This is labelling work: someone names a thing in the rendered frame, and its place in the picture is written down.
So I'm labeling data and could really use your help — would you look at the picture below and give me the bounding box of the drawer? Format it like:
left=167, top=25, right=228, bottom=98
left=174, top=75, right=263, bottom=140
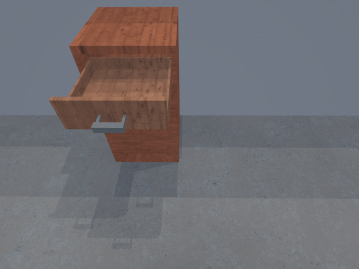
left=49, top=57, right=172, bottom=129

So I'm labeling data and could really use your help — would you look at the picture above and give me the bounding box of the handle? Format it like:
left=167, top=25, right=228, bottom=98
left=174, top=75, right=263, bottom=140
left=91, top=115, right=127, bottom=133

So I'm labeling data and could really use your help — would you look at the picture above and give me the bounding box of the cabinet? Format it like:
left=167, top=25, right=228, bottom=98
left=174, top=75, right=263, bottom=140
left=69, top=7, right=180, bottom=162

